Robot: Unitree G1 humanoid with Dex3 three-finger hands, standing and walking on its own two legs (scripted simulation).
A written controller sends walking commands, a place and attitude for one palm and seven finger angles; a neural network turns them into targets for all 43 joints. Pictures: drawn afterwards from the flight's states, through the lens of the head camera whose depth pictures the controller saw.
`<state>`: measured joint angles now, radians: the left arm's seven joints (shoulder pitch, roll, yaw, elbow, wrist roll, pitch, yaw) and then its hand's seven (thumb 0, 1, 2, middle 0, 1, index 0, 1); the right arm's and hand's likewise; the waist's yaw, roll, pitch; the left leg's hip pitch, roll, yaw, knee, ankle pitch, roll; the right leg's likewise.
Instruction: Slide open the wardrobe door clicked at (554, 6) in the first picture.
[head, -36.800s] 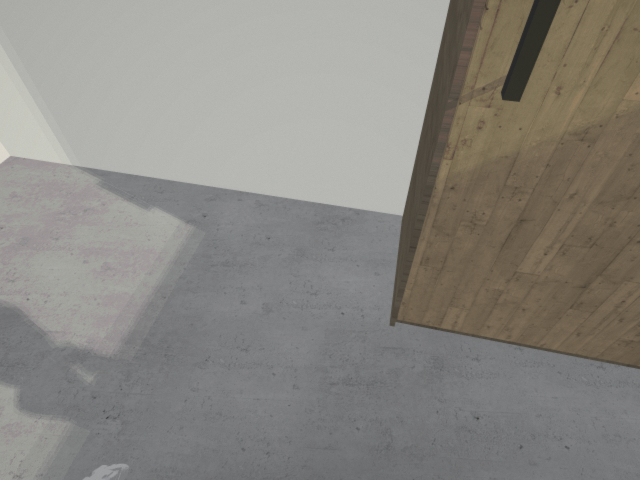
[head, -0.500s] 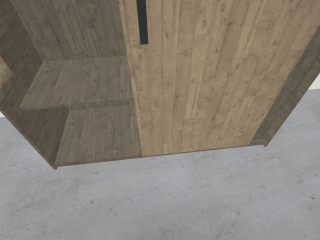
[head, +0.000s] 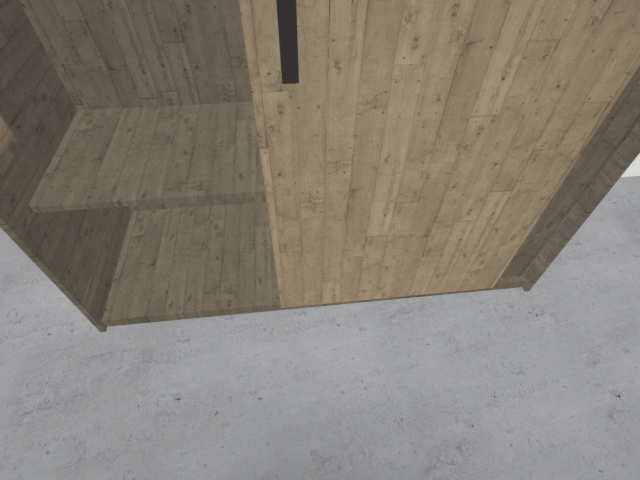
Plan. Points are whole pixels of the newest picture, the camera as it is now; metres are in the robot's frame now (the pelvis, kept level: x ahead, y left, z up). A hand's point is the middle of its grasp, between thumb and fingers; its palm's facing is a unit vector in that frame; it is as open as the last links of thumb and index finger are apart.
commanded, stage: look to check the result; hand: left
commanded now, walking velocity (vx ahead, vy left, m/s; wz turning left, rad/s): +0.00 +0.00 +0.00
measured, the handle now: out of the picture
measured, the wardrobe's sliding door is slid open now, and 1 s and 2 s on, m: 0.61 0.61 0.61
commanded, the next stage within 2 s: stand and wait in 0.32 s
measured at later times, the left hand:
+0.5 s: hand out of the picture +0.03 +0.18 -0.18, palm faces +0.00 -0.98 -0.19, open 7.4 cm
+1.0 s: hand out of the picture +0.02 +0.19 -0.18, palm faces +0.00 -0.98 -0.20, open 7.4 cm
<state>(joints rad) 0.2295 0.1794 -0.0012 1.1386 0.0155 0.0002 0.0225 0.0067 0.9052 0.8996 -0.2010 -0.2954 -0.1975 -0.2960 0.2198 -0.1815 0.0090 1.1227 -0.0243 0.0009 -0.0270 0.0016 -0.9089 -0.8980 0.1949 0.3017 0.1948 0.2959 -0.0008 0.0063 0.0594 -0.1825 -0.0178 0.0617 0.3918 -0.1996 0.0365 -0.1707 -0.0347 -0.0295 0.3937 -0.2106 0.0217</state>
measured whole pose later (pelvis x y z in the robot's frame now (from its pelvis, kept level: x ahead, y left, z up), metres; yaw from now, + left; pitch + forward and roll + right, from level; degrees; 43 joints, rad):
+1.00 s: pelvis +0.01 +0.01 +0.00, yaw +0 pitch -1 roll +0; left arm 0.22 0.18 0.00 1.15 0.02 0.00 0.02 0.01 0.90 0.90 -0.20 -0.30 -0.20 -0.30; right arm 0.22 -0.17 0.01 1.14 -0.02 -0.01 -0.03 0.00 -0.91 -0.90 0.20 0.30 0.20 0.30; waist 0.00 -0.01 0.06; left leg -0.14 -0.03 0.07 0.36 -0.20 0.05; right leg -0.13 -0.05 -0.02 0.37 -0.22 0.04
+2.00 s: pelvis +0.02 +0.01 +0.00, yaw +0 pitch -1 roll +0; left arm 0.21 0.18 0.00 1.15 0.01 -0.01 0.02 0.01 0.90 0.90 -0.20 -0.30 -0.20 -0.30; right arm 0.21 -0.17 0.01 1.14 -0.02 -0.01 -0.03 0.00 -0.91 -0.90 0.20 0.30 0.20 0.30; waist 0.00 -0.02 0.06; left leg -0.13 -0.04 0.07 0.35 -0.20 0.05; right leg -0.12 -0.05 -0.02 0.35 -0.21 0.04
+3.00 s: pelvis +0.02 +0.01 +0.00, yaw +0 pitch -1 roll +0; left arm 0.22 0.16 -0.01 1.15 0.02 0.00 0.03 0.01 0.90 0.90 -0.20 -0.30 -0.20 -0.30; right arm 0.22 -0.16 0.01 1.14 -0.02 -0.01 -0.03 0.00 -0.91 -0.90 0.20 0.30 0.20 0.30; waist 0.00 -0.02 0.07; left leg -0.14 -0.04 0.07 0.35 -0.20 0.05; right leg -0.12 -0.05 -0.02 0.35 -0.21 0.04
